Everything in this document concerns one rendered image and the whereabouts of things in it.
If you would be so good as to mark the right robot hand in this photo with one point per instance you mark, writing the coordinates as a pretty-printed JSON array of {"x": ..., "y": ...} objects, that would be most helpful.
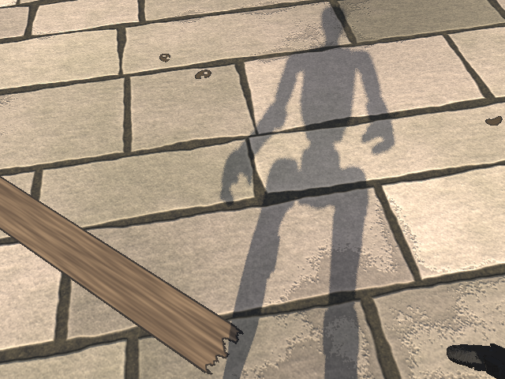
[{"x": 483, "y": 358}]

